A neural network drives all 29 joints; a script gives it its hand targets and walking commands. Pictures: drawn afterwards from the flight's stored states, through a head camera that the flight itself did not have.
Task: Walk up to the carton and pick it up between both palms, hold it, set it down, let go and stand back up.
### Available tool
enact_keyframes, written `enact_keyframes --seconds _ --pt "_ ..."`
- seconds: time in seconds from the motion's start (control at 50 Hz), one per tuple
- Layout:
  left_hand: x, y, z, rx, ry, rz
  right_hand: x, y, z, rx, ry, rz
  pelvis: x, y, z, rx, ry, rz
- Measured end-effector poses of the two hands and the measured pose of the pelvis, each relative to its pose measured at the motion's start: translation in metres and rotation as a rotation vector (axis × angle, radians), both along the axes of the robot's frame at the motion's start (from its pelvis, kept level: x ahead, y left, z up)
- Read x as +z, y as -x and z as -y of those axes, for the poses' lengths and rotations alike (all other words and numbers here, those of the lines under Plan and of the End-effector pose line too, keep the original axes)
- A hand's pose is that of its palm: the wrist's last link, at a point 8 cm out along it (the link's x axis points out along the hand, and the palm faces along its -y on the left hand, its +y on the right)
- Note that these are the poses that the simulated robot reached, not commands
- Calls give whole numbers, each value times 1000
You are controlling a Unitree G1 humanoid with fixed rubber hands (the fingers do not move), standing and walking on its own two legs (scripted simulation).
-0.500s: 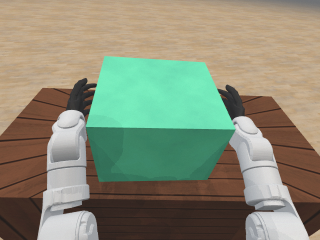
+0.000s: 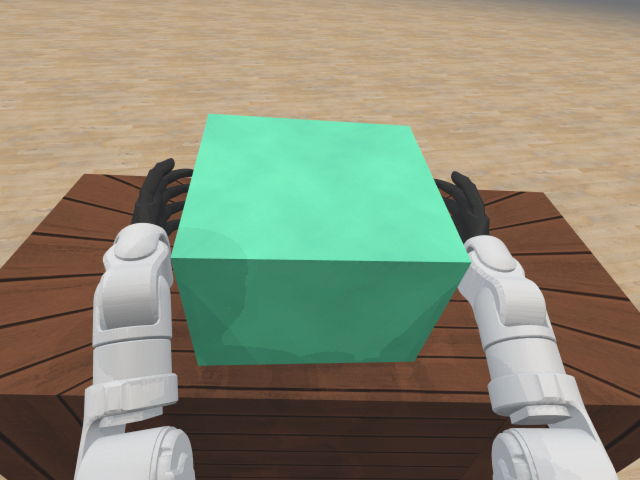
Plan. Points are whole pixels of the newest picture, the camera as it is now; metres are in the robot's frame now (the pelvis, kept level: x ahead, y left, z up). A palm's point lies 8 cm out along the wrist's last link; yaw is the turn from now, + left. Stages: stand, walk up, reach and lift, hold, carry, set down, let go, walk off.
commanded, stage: hold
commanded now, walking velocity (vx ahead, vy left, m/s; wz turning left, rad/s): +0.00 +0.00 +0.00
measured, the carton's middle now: (311, 237) +0.40 +0.01 +0.14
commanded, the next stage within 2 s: none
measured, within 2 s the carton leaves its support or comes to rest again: neither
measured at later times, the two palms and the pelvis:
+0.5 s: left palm (153, 226) +0.36 +0.19 +0.19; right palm (468, 236) +0.36 -0.18 +0.18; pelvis +0.00 +0.00 +0.00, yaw +0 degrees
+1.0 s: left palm (153, 230) +0.36 +0.19 +0.19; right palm (464, 232) +0.37 -0.18 +0.18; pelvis +0.01 +0.00 +0.00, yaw +0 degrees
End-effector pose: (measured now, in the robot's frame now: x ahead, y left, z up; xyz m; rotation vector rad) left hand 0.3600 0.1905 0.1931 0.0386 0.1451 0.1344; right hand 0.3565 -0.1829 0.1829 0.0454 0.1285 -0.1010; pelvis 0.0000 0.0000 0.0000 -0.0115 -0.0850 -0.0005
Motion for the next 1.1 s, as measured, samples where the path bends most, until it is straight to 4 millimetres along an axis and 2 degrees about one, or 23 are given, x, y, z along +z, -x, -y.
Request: enact_keyframes --seconds 0.72,0.9,1.1 --pt "-1 -2 -1 2 10 -13 -1 -2 -1 0 8 -9 0 1 -1 -7 -2 -5" --pt "-7 -3 -3 17 14 -13 0 -9 -3 17 16 -6 0 -4 0 -1 -1 -13" --pt "-8 -2 -2 13 16 -9 -1 -7 -2 11 11 -2 0 -8 0 2 1 -6"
